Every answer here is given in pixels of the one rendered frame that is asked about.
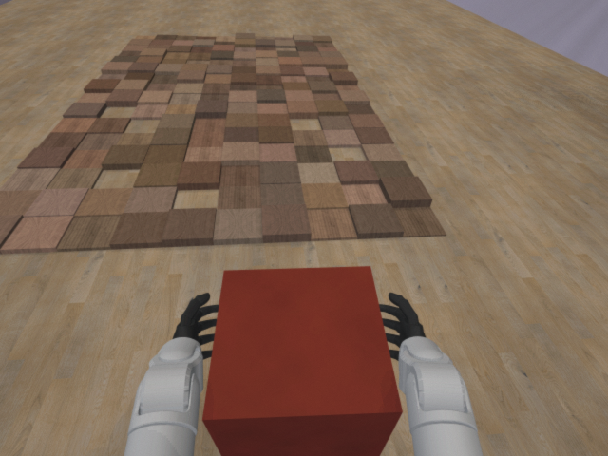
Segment right robot forearm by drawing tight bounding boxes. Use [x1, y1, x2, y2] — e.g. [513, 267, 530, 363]
[398, 336, 484, 456]

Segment left robot forearm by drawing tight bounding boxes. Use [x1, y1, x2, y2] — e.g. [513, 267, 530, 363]
[124, 337, 203, 456]

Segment robot right hand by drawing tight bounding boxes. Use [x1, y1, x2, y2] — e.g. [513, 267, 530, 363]
[379, 293, 426, 361]

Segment carton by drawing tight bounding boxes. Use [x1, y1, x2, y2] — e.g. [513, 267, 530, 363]
[202, 266, 403, 456]

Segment robot left hand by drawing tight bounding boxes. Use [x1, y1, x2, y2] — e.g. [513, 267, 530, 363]
[173, 293, 219, 359]

